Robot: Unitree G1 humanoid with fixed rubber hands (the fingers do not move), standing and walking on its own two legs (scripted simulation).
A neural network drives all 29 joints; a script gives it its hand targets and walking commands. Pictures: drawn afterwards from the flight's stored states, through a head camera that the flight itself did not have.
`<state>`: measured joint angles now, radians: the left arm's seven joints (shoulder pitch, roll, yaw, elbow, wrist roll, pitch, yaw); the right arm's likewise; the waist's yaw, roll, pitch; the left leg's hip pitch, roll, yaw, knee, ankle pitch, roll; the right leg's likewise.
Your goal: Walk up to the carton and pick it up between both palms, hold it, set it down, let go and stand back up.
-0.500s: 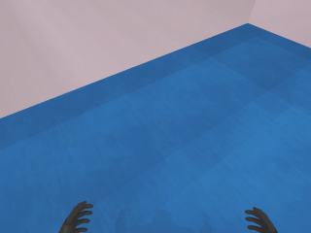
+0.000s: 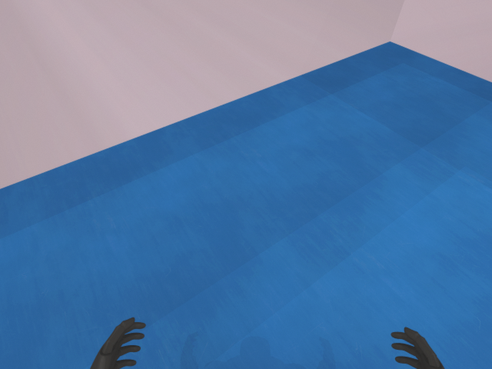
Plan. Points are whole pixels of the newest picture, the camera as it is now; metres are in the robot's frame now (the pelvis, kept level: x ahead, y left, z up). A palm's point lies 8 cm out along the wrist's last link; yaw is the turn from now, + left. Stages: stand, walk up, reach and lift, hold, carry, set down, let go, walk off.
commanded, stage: stand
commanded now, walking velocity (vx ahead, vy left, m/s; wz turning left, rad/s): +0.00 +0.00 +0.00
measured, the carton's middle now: out of the picture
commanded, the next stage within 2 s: walk up in 0.56 s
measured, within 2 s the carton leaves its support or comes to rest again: neither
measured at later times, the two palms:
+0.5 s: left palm out of the picture +0.14 +0.25 -0.08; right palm out of the picture +0.14 -0.27 -0.07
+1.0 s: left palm out of the picture +0.12 +0.23 -0.09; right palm out of the picture +0.06 -0.37 -0.04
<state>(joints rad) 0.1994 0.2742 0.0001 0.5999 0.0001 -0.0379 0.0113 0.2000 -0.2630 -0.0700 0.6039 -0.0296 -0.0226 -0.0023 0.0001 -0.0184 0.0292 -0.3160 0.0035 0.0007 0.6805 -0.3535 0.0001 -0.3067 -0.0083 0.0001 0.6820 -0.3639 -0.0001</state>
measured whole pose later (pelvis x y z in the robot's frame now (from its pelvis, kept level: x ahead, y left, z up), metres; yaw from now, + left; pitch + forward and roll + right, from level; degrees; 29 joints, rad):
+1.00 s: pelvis -0.04 -0.04 +0.01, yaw -6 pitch -1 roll -2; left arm 0.20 0.39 0.07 0.60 0.00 0.09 -0.09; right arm 0.23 -0.36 -0.10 0.60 -0.03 -0.03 -0.06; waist 0.00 -0.03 0.15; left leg -0.32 0.15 0.03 0.62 -0.28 0.00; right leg -0.49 0.01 0.05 1.13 -0.41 0.00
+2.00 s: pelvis -0.23 -0.19 +0.01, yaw -37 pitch -3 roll +1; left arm 0.31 0.39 0.07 0.60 0.00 0.11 -0.14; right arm 0.21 -0.43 -0.13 0.64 -0.03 0.02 -0.05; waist 0.02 -0.03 0.09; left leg -0.56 0.08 0.10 1.00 -0.43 0.02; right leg -0.31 0.00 0.14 0.65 -0.33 -0.03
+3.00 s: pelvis -0.30 -0.27 +0.02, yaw -74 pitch +2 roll -3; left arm 0.31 0.40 0.08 0.60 0.00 0.07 -0.12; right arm 0.34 -0.43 -0.11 0.64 -0.03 -0.07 -0.02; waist 0.01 -0.03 -0.01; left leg -0.26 0.09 0.16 0.49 -0.27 0.04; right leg -0.50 0.02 0.17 0.85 -0.30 -0.02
